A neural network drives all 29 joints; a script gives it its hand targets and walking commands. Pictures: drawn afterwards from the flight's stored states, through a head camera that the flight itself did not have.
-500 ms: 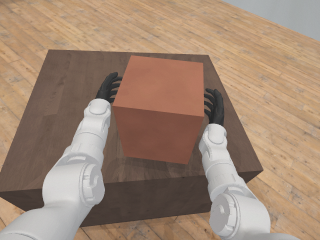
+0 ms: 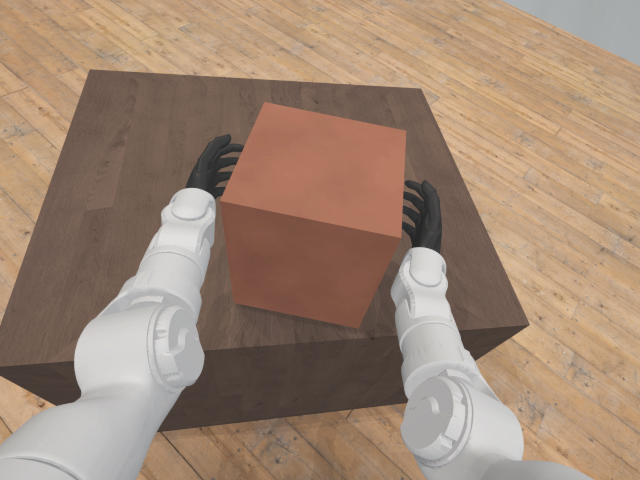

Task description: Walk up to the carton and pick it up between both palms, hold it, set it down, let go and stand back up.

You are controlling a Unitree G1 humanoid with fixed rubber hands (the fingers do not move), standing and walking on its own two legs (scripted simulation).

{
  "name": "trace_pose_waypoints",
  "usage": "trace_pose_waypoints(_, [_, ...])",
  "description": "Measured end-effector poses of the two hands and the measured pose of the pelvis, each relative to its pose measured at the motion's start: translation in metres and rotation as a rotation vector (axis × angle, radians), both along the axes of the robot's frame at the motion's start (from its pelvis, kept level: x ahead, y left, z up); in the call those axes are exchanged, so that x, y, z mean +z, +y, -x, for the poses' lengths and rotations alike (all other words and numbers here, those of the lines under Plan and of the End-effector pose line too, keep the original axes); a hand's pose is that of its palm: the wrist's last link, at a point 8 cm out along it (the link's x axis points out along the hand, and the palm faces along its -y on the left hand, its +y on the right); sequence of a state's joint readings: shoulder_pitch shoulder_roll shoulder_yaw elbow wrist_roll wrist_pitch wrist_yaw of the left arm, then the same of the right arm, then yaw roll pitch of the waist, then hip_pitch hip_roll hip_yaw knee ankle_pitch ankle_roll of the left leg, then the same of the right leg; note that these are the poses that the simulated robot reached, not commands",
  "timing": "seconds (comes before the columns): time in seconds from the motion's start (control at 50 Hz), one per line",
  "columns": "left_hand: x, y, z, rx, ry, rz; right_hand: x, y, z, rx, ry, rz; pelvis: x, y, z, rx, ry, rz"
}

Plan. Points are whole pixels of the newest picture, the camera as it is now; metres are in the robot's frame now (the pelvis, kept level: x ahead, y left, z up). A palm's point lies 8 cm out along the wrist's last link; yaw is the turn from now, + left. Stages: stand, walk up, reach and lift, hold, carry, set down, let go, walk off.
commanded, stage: set down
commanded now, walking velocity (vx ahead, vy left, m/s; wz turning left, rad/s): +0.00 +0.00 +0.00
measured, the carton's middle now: (314, 222) +0.46 -0.03 -0.01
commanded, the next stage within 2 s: none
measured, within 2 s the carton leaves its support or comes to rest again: rests again in 0.26 s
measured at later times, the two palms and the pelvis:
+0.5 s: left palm (210, 184) +0.47 +0.12 +0.06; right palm (421, 239) +0.39 -0.17 +0.05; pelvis +0.01 +0.00 +0.00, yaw -1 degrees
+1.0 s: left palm (209, 186) +0.47 +0.12 +0.05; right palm (418, 239) +0.39 -0.16 +0.05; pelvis +0.00 -0.01 +0.00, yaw +0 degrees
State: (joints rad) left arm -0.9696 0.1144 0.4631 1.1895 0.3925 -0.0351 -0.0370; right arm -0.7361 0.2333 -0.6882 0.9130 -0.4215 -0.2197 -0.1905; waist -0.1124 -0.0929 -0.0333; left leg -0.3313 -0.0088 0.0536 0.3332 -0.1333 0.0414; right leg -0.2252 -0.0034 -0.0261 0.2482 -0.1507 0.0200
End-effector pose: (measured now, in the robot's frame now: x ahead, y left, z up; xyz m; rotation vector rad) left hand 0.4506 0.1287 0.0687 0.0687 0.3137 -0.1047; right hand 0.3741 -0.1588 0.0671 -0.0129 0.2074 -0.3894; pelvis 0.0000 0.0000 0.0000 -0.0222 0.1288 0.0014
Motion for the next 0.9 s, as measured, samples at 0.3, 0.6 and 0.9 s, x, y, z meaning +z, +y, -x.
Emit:
trace_pose_waypoints(0.3, [-0.010,-0.001,-0.018,-0.007,-0.019,-0.002,-0.015,-0.002,-0.014,0.012,0.031,0.021,-0.003,0.009,-0.003,-0.006,0.100,0.009])
trace_pose_waypoints(0.6, [-0.010,-0.007,-0.022,-0.003,-0.028,0.011,-0.016,-0.007,-0.018,0.013,0.021,0.010,-0.003,-0.008,-0.006,-0.007,0.119,0.000])
trace_pose_waypoints(0.9, [-0.014,-0.005,-0.022,0.001,-0.027,0.029,-0.018,-0.004,-0.018,0.004,0.011,0.009,-0.003,-0.008,-0.005,0.000,0.113,-0.003])
